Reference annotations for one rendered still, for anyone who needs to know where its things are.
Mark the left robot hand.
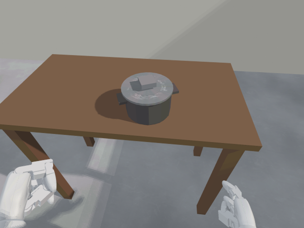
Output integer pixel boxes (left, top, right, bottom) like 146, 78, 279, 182
0, 159, 57, 221

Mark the knob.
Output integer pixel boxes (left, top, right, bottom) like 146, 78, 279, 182
138, 75, 157, 90

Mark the right robot hand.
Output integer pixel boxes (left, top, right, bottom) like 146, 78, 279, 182
218, 180, 256, 228

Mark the pot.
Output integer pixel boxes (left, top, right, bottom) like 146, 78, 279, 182
116, 83, 179, 125

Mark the table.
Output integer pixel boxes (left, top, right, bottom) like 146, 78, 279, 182
0, 54, 262, 215

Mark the lid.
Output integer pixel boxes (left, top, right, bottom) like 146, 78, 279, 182
121, 72, 173, 106

